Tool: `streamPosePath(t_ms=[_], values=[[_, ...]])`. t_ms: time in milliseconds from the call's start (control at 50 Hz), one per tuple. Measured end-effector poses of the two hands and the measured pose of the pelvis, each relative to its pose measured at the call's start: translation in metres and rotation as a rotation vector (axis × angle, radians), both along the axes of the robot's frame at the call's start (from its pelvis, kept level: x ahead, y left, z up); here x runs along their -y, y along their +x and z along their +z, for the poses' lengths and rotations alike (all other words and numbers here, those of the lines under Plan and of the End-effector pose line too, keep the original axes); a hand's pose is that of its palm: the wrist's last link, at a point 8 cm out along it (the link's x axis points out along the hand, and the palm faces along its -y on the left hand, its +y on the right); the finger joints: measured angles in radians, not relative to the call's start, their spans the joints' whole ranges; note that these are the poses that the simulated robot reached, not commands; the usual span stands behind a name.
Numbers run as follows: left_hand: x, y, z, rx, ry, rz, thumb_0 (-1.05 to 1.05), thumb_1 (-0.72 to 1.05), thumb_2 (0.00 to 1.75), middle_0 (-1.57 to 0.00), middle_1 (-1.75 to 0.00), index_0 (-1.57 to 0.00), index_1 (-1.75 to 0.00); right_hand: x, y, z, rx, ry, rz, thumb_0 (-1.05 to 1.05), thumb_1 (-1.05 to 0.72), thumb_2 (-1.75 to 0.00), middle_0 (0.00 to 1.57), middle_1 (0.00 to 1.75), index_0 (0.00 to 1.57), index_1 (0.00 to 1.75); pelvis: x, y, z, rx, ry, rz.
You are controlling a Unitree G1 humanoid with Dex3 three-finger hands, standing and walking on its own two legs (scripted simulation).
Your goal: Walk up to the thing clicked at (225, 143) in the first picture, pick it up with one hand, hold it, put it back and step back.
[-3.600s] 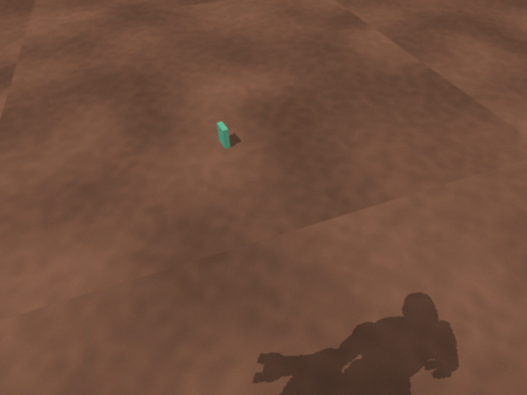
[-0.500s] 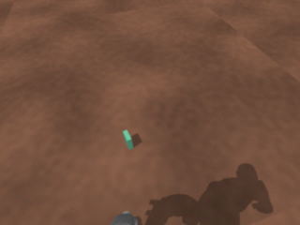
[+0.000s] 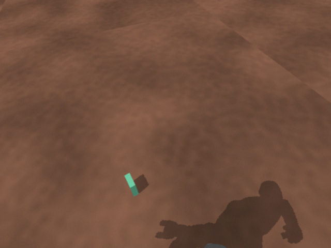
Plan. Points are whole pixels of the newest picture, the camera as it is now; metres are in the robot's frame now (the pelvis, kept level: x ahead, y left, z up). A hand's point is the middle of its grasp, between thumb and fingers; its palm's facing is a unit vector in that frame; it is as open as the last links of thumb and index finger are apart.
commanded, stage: walk up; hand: left
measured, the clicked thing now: (131, 184) +0.59 +0.24 -0.69
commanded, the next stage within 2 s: stand in 2.00 s
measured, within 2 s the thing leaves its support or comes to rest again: neither
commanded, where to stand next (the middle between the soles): +0.19 +0.02 m, yaw +0 degrees
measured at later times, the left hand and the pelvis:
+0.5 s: hand out of the picture +0.15 +0.31 -0.15, palm faces -0.05 -0.92 -0.38, open 7.4 cm; pelvis +0.10 +0.03 +0.00, yaw +0 degrees
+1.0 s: hand (76, 216) +0.25 +0.28 -0.13, palm faces -0.02 -0.94 -0.35, open 7.4 cm; pelvis +0.15 +0.03 +0.02, yaw +0 degrees
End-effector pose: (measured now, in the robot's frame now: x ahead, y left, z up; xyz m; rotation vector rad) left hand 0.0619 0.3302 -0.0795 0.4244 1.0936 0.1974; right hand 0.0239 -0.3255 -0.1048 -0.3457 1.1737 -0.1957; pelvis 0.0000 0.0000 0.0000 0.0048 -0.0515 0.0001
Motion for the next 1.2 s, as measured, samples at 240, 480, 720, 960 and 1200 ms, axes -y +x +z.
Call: streamPosePath(t_ms=[240,480,720,960,1200], values=[[0.005,0.022,0.014,-0.051,0.015,0.066,0.01,0.90,0.89,-0.21,-0.30,-0.21,-0.30,-0.012,0.113,0.004,0.015,0.033,0.066,0.00,-0.91,-0.90,0.21,0.29,0.20,0.29,-0.003,0.062,0.013,-0.007,-0.013,0.006],[-0.020,0.078,-0.031,-0.095,-0.041,0.056,0.01,0.91,0.89,-0.20,-0.30,-0.20,-0.30,-0.052,0.169,0.014,0.083,-0.009,0.055,0.00,-0.91,-0.90,0.21,0.30,0.21,0.29,-0.032,0.098,0.001,-0.005,-0.012,-0.002],[-0.006,0.104,-0.023,-0.096,-0.020,0.054,0.01,0.91,0.89,-0.20,-0.30,-0.20,-0.30,-0.034,0.170,-0.003,0.028,0.000,-0.011,0.00,-0.91,-0.90,0.21,0.30,0.21,0.29,-0.023,0.122,0.001,-0.003,-0.011,-0.016],[0.004,0.168,-0.014,-0.045,-0.075,0.046,0.01,0.90,0.89,-0.20,-0.30,-0.20,-0.30,-0.056,0.174,-0.001,-0.062,0.045,-0.018,0.00,-0.91,-0.90,0.21,0.30,0.21,0.29,-0.026,0.146,0.017,-0.013,-0.007,-0.006],[0.009,0.198,-0.008,-0.028,-0.094,0.051,0.01,0.91,0.89,-0.20,-0.30,-0.20,-0.30,-0.050,0.211,0.016,-0.013,0.014,-0.020,0.00,-0.91,-0.90,0.21,0.30,0.21,0.29,-0.026,0.156,0.026,-0.012,-0.009,0.001]])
